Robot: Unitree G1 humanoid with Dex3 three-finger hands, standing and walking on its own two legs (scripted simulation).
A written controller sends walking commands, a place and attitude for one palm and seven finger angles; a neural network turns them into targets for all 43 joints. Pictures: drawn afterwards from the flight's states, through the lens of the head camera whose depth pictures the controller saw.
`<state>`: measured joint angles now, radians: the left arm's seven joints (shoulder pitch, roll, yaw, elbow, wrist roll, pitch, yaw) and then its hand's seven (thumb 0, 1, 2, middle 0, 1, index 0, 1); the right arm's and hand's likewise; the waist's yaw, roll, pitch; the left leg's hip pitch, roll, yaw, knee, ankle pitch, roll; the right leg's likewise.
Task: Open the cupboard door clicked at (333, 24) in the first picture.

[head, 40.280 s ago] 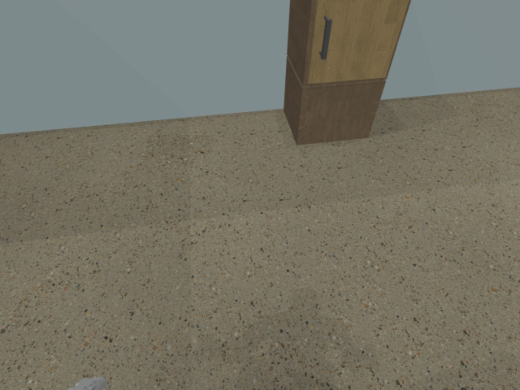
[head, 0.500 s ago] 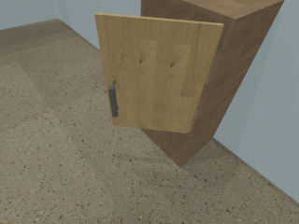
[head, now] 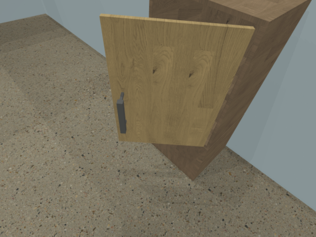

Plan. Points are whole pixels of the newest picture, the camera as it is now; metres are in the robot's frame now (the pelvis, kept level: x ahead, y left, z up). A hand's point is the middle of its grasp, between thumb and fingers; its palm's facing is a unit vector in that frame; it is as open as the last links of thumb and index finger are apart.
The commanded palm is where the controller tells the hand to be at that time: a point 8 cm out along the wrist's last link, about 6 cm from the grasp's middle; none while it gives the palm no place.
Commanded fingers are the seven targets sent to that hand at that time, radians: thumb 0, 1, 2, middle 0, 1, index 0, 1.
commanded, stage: come to a stop and stand still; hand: left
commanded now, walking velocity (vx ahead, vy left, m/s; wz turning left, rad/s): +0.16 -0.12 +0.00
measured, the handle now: (122, 113) +0.57 +0.17 -0.09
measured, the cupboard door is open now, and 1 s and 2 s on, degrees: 43 43 43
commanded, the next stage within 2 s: look again from close up in 1.46 s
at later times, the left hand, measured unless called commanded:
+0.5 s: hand out of the picture +0.13 +0.18 -0.16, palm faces +0.00 -0.98 -0.20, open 7.2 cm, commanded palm none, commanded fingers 0.00 0.90 0.90 -0.20 -0.30 -0.20 -0.30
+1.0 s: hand out of the picture +0.06 +0.17 -0.15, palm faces +0.02 -0.97 -0.23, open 7.3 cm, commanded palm none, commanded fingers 0.00 0.90 0.90 -0.20 -0.30 -0.20 -0.30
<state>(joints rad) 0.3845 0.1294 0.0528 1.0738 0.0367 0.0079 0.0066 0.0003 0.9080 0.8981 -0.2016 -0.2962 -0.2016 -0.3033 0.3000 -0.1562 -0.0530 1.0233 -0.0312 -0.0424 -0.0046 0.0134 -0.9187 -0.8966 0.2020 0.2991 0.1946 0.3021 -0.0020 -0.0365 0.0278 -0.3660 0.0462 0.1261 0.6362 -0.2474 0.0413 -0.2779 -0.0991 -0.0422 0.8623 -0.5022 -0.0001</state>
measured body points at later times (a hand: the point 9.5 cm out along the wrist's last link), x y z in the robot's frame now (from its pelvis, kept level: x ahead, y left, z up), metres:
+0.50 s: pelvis +0.04 +0.00 +0.01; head +0.07 +0.00 +0.46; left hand +0.13 +0.23 -0.14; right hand +0.04 -0.21 -0.15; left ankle +0.06 +0.10 -0.72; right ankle +0.08 -0.12 -0.72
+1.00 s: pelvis +0.06 -0.01 +0.02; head +0.06 -0.03 +0.47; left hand +0.06 +0.23 -0.13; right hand +0.10 -0.24 -0.15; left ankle +0.06 +0.10 -0.72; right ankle +0.08 -0.12 -0.72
